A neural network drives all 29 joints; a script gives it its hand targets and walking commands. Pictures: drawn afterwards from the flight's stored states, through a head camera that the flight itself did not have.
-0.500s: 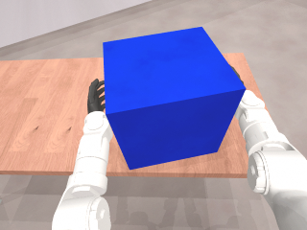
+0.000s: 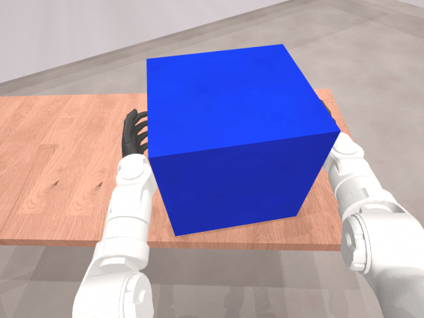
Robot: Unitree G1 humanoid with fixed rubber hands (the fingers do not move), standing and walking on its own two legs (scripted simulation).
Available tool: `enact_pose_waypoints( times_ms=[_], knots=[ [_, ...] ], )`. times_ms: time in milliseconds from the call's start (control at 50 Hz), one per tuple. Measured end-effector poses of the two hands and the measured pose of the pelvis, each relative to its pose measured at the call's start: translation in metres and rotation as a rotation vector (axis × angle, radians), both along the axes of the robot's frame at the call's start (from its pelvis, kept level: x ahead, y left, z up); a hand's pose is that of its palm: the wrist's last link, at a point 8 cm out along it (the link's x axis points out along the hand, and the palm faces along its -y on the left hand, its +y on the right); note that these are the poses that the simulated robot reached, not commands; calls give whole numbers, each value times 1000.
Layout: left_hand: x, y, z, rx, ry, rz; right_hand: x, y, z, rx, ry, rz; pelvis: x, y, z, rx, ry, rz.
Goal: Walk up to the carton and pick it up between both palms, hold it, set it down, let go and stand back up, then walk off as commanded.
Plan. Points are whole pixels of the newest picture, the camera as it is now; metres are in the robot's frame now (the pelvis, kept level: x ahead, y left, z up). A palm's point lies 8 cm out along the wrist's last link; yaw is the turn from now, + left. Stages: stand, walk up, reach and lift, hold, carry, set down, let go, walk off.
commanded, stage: reach and lift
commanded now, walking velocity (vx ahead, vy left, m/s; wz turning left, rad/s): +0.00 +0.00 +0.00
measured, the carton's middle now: (227, 143) +0.45 +0.03 +0.10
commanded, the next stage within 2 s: none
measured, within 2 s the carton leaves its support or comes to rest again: neither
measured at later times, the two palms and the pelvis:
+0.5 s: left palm (129, 148) +0.37 +0.20 +0.15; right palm (328, 120) +0.45 -0.16 +0.17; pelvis +0.00 +0.00 +0.00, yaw +0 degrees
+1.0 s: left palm (112, 119) +0.37 +0.21 +0.22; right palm (340, 110) +0.41 -0.15 +0.22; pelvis -0.01 +0.00 +0.00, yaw +0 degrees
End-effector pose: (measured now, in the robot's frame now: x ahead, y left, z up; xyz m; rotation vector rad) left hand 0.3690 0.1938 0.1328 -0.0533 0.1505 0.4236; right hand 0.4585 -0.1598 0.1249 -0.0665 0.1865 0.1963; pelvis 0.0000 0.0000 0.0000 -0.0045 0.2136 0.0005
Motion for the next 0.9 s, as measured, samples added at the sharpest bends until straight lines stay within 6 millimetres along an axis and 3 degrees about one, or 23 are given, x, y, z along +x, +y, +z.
enact_pose_waypoints(
  times_ms=[400, 720, 900],
  knots=[
    [-1, 4, 1, -24, 44, -11, -2, 4, 20, -19, 20, -20, 0, 0, 0, -1, -11, 2],
    [-5, 3, 61, 6, 27, -95, -34, -2, 71, 8, -19, -108, -9, 0, 2, -1, -99, 4],
    [-7, 7, 75, -9, 59, -121, -47, 1, 80, 0, 14, -137, -13, 0, 2, -1, -132, 4]
  ],
)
